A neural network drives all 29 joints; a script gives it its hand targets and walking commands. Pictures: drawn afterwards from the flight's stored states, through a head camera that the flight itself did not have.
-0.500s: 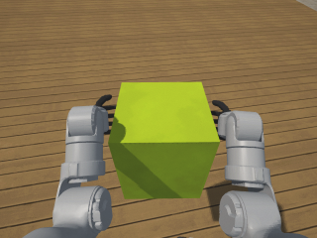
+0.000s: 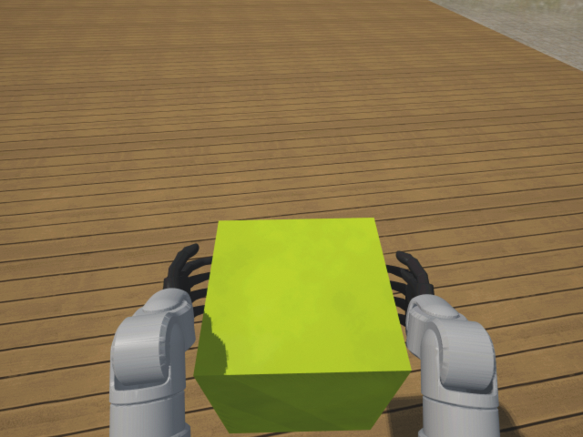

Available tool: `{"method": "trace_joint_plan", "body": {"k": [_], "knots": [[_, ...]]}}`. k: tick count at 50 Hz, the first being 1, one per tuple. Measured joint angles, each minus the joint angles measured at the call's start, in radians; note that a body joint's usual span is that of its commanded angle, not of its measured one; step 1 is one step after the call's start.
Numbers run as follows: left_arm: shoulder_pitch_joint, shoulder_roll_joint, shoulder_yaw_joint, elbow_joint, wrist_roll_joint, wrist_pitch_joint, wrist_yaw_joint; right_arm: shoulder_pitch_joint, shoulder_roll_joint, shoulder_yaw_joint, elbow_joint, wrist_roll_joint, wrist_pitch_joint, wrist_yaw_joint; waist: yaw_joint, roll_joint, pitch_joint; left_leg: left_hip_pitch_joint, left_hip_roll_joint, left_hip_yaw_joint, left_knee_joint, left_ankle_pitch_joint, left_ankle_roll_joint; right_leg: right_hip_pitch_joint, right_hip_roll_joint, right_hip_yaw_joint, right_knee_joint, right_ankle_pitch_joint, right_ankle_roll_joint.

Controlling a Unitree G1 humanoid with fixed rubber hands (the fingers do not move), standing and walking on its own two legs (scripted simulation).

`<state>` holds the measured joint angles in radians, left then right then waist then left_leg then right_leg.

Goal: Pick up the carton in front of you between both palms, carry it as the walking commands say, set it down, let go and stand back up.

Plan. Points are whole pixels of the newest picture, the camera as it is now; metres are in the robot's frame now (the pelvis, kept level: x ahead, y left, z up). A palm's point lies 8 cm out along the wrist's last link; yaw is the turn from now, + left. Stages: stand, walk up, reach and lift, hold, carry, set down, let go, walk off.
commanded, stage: carry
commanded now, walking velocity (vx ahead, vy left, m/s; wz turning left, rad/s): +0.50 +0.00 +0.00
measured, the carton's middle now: (298, 330) +0.27 +0.00 +0.02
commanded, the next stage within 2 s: none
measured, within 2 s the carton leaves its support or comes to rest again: neither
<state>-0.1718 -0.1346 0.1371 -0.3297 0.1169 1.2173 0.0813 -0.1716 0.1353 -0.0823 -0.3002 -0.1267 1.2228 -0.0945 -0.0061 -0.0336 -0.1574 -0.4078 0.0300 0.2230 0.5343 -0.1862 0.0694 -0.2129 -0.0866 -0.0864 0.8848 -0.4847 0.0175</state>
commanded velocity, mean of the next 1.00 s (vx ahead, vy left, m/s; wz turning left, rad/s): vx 0.21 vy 0.00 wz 0.00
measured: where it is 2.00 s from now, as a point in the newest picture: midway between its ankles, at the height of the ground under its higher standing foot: (297, 398)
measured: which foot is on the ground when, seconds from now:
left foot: down 0.00-0.36, up 0.38-0.70, down 0.72-1.00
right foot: up 0.00-0.30, down 0.32-0.76, up 0.78-0.84, down 0.86-1.00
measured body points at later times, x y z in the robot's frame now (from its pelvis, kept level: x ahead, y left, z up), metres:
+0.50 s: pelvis +0.30 -0.05 +0.01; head +0.29 -0.06 +0.46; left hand +0.56 +0.12 +0.08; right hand +0.57 -0.18 +0.07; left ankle +0.22 +0.08 -0.65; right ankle +0.32 -0.13 -0.73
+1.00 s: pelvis +0.51 -0.02 +0.01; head +0.50 -0.01 +0.46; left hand +0.80 +0.13 +0.09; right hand +0.79 -0.17 +0.09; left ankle +0.54 +0.07 -0.73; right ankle +0.41 -0.14 -0.73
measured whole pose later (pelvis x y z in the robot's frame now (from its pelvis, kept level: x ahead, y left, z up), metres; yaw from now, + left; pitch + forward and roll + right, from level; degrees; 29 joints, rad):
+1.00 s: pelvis +0.51 -0.02 +0.01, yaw +0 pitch +4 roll +1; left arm -0.19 -0.14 0.13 -0.31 0.13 1.21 0.08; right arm -0.17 0.14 -0.11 -0.30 -0.12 1.21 -0.09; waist 0.00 -0.03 -0.11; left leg -0.35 0.04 0.23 0.50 -0.22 0.05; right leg -0.14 -0.08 -0.12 0.48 -0.40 0.04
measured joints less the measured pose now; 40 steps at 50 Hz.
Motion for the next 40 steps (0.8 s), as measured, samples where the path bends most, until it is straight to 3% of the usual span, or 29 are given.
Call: {"method": "trace_joint_plan", "body": {"k": [2, 4, 10, 15, 17, 18, 20, 22, 24, 30, 35, 36, 38, 40], "knots": [[0.004, 0.001, -0.001, 0.036, 0.007, 0.011, -0.002, 0.006, -0.001, -0.003, 0.033, -0.003, 0.012, 0.000, -0.009, 0.016, -0.009, 0.049, 0.007, -0.005, -0.032, -0.024, -0.014, -0.122, 0.021, 0.018, 0.179, 0.005, -0.015], [0.007, 0.000, -0.009, 0.060, 0.012, 0.015, -0.002, 0.021, -0.002, -0.008, 0.043, -0.002, 0.017, 0.000, -0.016, 0.023, -0.012, 0.108, 0.008, -0.010, -0.089, -0.028, -0.022, -0.209, 0.018, 0.012, 0.172, 0.048, -0.022], [0.007, 0.001, -0.022, 0.036, 0.014, 0.001, -0.003, 0.025, -0.003, -0.012, 0.012, 0.006, 0.006, -0.001, -0.024, 0.032, -0.006, 0.272, 0.013, -0.022, -0.220, -0.059, -0.050, -0.318, -0.008, -0.027, -0.197, 0.230, -0.004], [0.015, 0.002, -0.020, 0.013, 0.011, 0.002, -0.004, 0.019, -0.003, -0.005, -0.002, 0.003, 0.012, -0.001, -0.019, 0.040, -0.016, 0.391, 0.029, -0.032, -0.215, -0.165, -0.098, -0.282, 0.000, -0.094, -0.392, 0.358, -0.005], [0.007, 0.000, -0.021, 0.027, 0.011, 0.000, -0.005, 0.014, -0.004, -0.011, -0.002, -0.001, 0.018, 0.000, -0.016, 0.055, -0.016, 0.404, 0.057, -0.046, -0.118, -0.255, -0.119, -0.238, 0.017, -0.127, -0.416, 0.397, -0.035], [-0.001, -0.001, -0.027, 0.054, 0.012, -0.011, -0.005, 0.013, -0.009, -0.020, 0.005, -0.001, 0.018, 0.000, -0.009, 0.075, -0.015, 0.367, 0.087, -0.058, -0.007, -0.279, -0.118, -0.239, 0.028, -0.143, -0.373, 0.394, -0.062], [-0.014, -0.003, -0.037, 0.105, 0.018, -0.022, -0.005, 0.016, -0.019, -0.032, 0.029, 0.001, 0.019, 0.001, 0.009, 0.075, -0.005, 0.229, 0.080, -0.124, 0.295, -0.290, -0.104, -0.227, 0.030, -0.151, -0.332, 0.321, -0.090], [-0.004, -0.002, -0.037, 0.120, 0.017, -0.022, -0.003, 0.020, -0.014, -0.036, 0.046, -0.001, 0.021, 0.001, 0.018, 0.062, 0.014, 0.087, 0.056, -0.154, 0.514, -0.271, -0.082, -0.186, 0.028, -0.152, -0.363, 0.293, -0.084], [0.018, 0.001, -0.032, 0.107, 0.010, -0.027, -0.003, 0.029, -0.001, -0.032, 0.047, -0.007, 0.013, 0.001, 0.026, 0.056, 0.034, -0.018, 0.052, -0.151, 0.561, -0.214, -0.072, -0.132, 0.032, -0.150, -0.423, 0.293, -0.076], [0.039, 0.003, -0.029, 0.031, -0.009, -0.060, -0.001, 0.043, -0.005, 0.003, -0.011, -0.006, -0.028, 0.001, 0.037, 0.043, 0.077, -0.142, 0.046, -0.109, 0.235, -0.076, -0.085, 0.018, 0.029, -0.134, -0.547, 0.268, -0.055], [0.028, 0.002, -0.041, -0.031, -0.015, -0.052, 0.000, 0.047, -0.005, 0.002, -0.088, 0.000, -0.021, 0.000, 0.024, 0.049, 0.080, -0.069, 0.023, -0.045, -0.066, 0.185, -0.087, 0.109, 0.029, -0.129, -0.490, 0.149, -0.014], [0.024, 0.002, -0.040, -0.040, -0.014, -0.046, 0.000, 0.042, -0.005, 0.001, -0.096, 0.001, -0.016, -0.001, 0.022, 0.051, 0.076, -0.031, 0.023, -0.029, -0.113, 0.228, -0.072, 0.118, 0.030, -0.123, -0.447, 0.108, -0.004], [0.004, 0.001, -0.021, -0.035, -0.010, -0.034, -0.002, 0.024, -0.003, 0.003, -0.073, 0.000, -0.019, 0.000, 0.014, 0.008, 0.070, -0.007, 0.001, -0.006, -0.085, 0.122, -0.007, 0.091, -0.003, -0.091, -0.329, 0.054, 0.016], [-0.007, -0.001, -0.007, -0.021, -0.001, -0.019, -0.002, 0.004, 0.000, -0.004, -0.036, 0.002, -0.016, 0.001, 0.008, -0.014, 0.069, 0.006, -0.005, 0.005, -0.067, 0.063, 0.010, 0.050, -0.004, -0.045, -0.264, 0.001, 0.027]]}}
